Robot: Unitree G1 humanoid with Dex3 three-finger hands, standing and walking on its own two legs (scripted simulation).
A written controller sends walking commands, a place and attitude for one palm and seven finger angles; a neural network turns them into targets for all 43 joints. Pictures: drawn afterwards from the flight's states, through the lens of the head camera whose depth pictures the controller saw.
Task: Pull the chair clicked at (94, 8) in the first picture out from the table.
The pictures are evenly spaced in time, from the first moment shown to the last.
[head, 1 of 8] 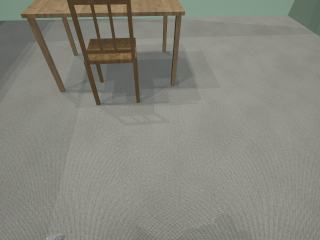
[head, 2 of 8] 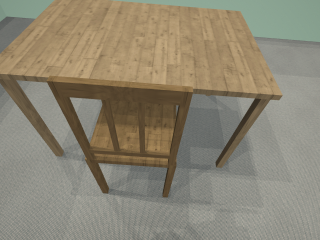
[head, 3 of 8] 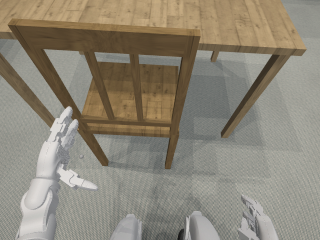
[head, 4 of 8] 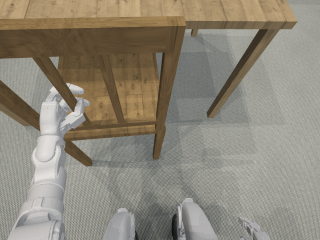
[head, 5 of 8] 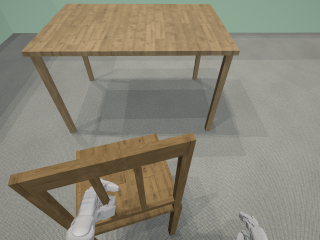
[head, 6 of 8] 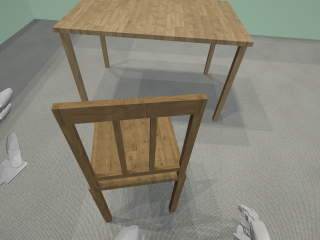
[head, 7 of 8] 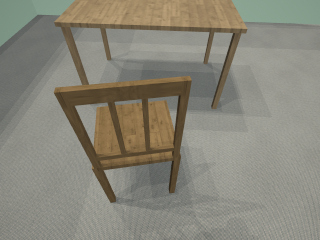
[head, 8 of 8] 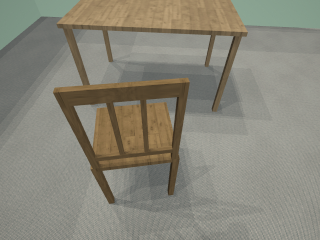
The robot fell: no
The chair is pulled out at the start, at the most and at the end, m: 0.00 0.59 0.59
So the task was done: yes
